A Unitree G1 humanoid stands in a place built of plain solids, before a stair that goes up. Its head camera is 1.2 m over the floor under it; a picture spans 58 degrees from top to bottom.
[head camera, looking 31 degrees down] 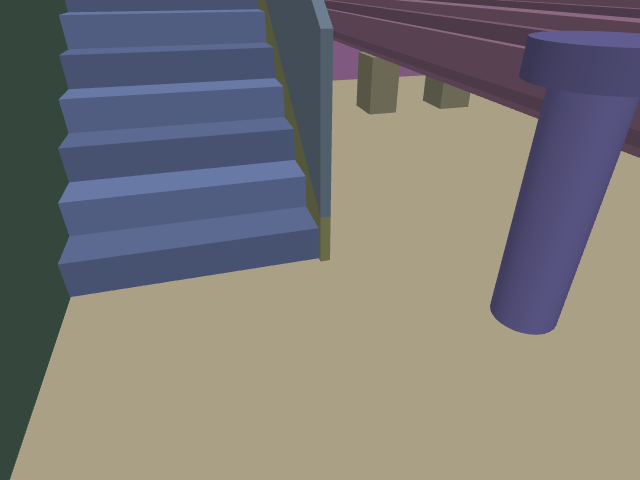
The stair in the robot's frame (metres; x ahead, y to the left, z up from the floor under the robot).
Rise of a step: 0.17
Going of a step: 0.24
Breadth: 1.14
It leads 16 degrees to the left of straight ahead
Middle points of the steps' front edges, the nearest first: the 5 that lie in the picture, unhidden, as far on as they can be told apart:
1.66 0.55 0.17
1.90 0.62 0.35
2.13 0.69 0.52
2.36 0.75 0.69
2.59 0.82 0.86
